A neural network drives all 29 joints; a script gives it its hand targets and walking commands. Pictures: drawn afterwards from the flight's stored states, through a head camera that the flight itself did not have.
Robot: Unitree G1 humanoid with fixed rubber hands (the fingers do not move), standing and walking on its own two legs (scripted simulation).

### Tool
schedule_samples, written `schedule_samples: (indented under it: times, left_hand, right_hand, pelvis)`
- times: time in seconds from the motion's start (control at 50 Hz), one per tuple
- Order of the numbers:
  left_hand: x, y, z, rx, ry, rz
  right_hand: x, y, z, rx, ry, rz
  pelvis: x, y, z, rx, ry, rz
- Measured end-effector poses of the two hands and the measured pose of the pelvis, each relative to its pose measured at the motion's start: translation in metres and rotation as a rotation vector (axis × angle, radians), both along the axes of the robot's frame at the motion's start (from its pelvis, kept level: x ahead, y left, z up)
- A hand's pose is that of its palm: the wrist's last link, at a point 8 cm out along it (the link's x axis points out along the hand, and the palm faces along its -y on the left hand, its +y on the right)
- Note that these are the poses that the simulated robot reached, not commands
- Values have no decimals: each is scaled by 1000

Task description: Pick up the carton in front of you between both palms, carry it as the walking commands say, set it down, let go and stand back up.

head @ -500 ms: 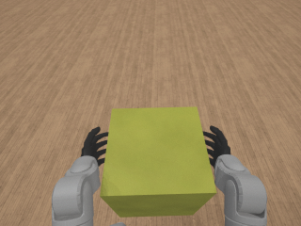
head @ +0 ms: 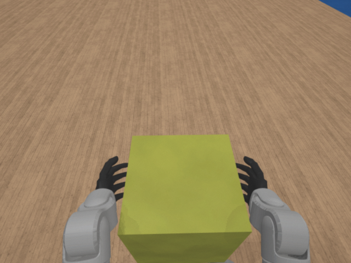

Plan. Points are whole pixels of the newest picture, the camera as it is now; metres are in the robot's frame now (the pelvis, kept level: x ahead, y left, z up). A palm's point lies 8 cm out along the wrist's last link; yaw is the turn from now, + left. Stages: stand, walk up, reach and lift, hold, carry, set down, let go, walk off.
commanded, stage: carry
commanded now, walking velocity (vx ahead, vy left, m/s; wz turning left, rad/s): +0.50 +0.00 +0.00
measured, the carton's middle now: (181, 202) +0.25 -0.01 +0.01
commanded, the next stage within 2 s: none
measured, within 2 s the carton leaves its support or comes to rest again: neither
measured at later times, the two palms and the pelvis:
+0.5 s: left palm (137, 98) +0.53 +0.11 +0.09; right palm (234, 97) +0.55 -0.19 +0.09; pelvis +0.31 -0.06 +0.00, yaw +3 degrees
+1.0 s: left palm (136, 62) +0.78 +0.14 +0.08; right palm (214, 62) +0.78 -0.16 +0.08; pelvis +0.55 -0.01 -0.01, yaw +1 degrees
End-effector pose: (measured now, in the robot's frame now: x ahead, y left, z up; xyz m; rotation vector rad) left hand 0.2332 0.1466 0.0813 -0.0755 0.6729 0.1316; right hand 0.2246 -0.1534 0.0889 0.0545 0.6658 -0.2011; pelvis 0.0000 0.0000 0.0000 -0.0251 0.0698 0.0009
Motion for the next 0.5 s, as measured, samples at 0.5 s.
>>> schedule_samples:
  times: [0.5]
  left_hand:
    - [294, -35, 13, 41, -14, 119]
  right_hand:
    - [329, -34, -4, 55, -14, 116]
  pelvis:
    - [312, -55, 0, 56, 4, 53]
